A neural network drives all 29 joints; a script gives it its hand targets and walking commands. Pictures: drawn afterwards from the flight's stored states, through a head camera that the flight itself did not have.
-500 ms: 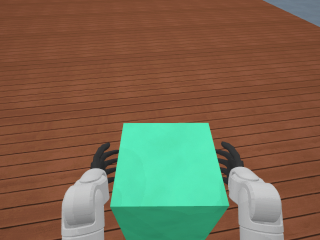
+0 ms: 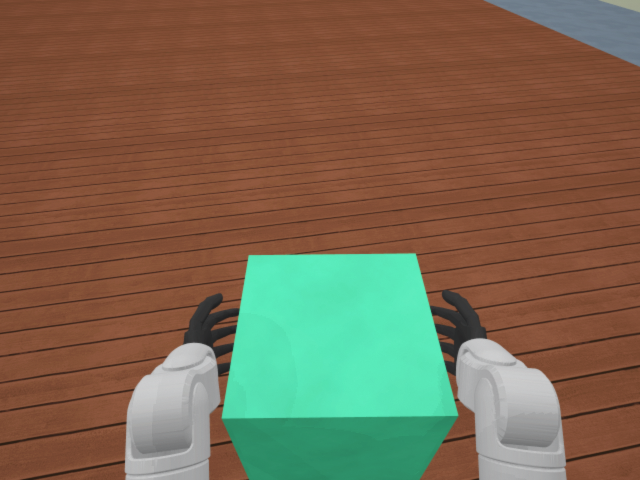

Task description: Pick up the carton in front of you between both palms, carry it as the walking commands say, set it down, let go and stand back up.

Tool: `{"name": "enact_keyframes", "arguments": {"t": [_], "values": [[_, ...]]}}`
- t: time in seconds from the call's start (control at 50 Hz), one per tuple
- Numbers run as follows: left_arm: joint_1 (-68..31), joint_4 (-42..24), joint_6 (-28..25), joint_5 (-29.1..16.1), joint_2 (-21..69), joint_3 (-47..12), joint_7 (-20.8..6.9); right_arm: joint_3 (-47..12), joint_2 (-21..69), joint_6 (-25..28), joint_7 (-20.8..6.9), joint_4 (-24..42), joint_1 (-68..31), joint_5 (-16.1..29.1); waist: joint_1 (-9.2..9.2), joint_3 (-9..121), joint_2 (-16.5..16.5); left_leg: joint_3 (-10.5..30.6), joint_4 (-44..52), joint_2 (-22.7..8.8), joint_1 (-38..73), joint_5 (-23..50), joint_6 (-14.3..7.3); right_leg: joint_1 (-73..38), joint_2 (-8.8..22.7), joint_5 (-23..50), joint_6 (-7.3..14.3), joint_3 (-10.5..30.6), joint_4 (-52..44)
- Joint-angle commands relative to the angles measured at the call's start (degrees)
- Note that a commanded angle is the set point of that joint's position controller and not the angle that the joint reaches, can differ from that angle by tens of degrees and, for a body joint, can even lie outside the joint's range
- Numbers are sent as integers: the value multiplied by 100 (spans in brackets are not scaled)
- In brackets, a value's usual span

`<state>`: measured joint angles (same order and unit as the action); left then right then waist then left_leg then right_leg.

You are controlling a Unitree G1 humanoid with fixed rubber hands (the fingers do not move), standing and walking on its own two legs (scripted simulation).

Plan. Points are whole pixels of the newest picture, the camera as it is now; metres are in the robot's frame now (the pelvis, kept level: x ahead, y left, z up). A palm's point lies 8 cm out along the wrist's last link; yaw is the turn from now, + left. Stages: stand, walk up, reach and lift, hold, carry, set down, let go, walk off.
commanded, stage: carry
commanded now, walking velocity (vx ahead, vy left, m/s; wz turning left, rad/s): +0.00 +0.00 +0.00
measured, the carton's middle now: (333, 376) +0.28 +0.00 +0.01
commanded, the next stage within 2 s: hold in 1.32 s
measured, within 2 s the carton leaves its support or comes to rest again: neither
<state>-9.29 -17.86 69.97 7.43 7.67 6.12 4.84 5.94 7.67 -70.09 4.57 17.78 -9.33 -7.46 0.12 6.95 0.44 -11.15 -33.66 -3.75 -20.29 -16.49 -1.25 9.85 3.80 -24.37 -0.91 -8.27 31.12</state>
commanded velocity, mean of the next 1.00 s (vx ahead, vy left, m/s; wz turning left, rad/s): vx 0.00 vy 0.00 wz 0.00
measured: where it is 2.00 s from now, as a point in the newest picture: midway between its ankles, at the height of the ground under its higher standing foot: outside the picture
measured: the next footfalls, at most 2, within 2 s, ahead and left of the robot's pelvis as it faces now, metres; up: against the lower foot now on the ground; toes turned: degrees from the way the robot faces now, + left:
none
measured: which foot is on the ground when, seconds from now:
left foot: down 0.00-1.00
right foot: down 0.00-1.00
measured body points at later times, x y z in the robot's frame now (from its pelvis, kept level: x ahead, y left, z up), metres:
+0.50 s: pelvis -0.04 +0.00 +0.01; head -0.07 +0.00 +0.45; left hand +0.23 +0.15 +0.06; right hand +0.23 -0.15 +0.06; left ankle +0.01 +0.10 -0.73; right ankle -0.09 -0.11 -0.73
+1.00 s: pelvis -0.06 -0.01 +0.00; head -0.07 +0.00 +0.45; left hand +0.25 +0.14 +0.04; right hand +0.25 -0.16 +0.04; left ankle +0.01 +0.10 -0.73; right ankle -0.09 -0.11 -0.73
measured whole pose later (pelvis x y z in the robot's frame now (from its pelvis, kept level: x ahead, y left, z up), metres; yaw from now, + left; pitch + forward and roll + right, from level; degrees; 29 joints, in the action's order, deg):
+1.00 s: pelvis -0.06 -0.01 +0.00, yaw +0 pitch +2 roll +0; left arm -13.7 11.0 39.8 14.2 8.4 10.6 1.8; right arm 10.9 8.4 -39.7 1.4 -11.2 -13.7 -14.1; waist 0.1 4.9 0.2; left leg -10.6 -29.1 -4.7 -22.4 -8.7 -1.4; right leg 14.0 2.7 -19.3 0.6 -8.8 31.1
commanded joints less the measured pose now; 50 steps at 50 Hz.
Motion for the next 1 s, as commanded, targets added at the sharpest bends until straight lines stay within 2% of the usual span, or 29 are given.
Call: {"name": "enact_keyframes", "arguments": {"t": [0.0, 0.18, 0.38, 0.56, 0.72, 0.8, 0.88, 0.98], "values": [[-2643, -382, 5, -2457, 5233, -4077, -1501, -4065, 5236, 28, -1454, 354, -2675, 2424, -28, 1395, 2, 586, 166, -601, 1095, 2917, -79, -126, 567, 3151, 52, 358, -260], [-2621, 108, -124, -2327, 5255, -4123, -1561, -4050, 5251, 148, -1500, -119, -2608, 2258, -19, 1055, -30, 648, 503, -629, 975, 2180, -45, 145, 546, 2122, 104, 424, -568], [-2659, 623, -912, -1936, 5210, -3933, -1593, -3870, 5187, 930, -1555, -612, -2665, 1913, -8, 963, -53, 708, 725, -625, 909, 1581, -30, 366, 529, 1382, 182, 471, -743], [-2459, 1289, -1811, -1327, 4859, -3357, -1554, -3318, 4835, 1826, -1541, -1278, -2484, 1321, 0, 996, -55, 720, 786, -621, 844, 1390, -20, 486, 524, 1181, 200, 504, -757], [-2879, 2414, -2849, -719, 4901, -2576, -1597, -2507, 4877, 2868, -1595, -2404, -2869, 722, 5, 1042, -71, 755, 853, -638, 809, 1198, -13, 553, 505, 991, 233, 552, -767], [-3120, 2823, -3287, -574, 5158, -2411, -1652, -2352, 5123, 3315, -1659, -2818, -3129, 581, 5, 1157, -86, 768, 831, -635, 866, 1262, -24, 517, 497, 1027, 256, 557, -719], [-3119, 2841, -3393, -613, 5341, -2529, -1684, -2474, 5320, 3428, -1691, -2841, -3153, 617, 1, 1306, -86, 757, 763, -640, 940, 1505, -30, 439, 491, 1203, 251, 541, -631], [-2846, 2462, -3115, -833, 5337, -2884, -1662, -2814, 5326, 3142, -1654, -2449, -2869, 825, -14, 1421, -81, 717, 659, -653, 997, 1907, -33, 348, 493, 1582, 208, 504, -513]]}}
